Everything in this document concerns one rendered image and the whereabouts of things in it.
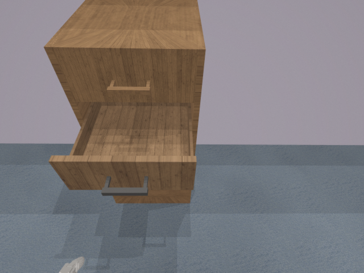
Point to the cabinet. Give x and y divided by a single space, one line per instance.
137 43

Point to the drawer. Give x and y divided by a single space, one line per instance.
128 141

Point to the left robot hand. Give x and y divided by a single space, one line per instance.
74 266

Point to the handle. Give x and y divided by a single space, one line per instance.
106 191
128 90

